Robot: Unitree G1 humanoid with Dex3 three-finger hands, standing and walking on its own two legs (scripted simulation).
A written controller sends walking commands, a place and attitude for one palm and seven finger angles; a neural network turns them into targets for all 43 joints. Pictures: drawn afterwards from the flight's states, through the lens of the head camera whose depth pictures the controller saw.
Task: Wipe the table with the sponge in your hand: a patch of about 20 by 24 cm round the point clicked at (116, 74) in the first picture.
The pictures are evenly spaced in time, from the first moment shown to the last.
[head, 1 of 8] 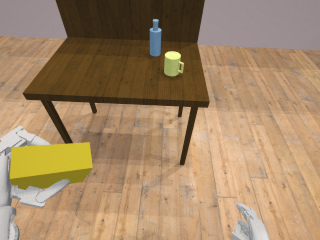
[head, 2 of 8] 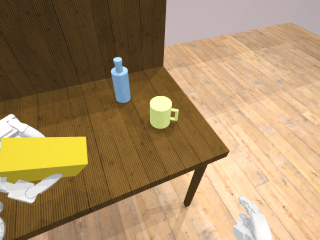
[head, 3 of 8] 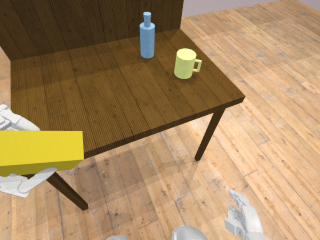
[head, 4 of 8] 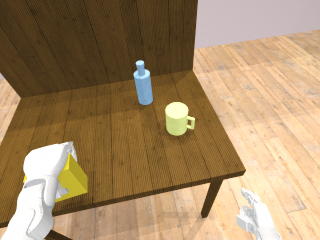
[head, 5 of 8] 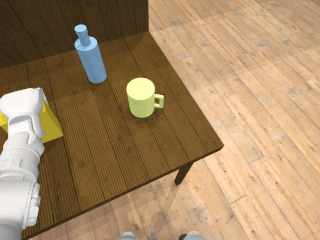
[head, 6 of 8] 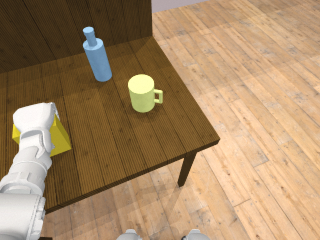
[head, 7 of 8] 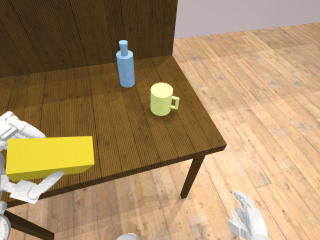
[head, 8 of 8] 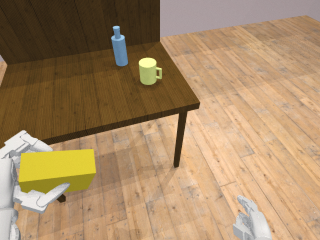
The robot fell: no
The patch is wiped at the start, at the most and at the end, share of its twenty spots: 0.00 1.00 1.00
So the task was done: yes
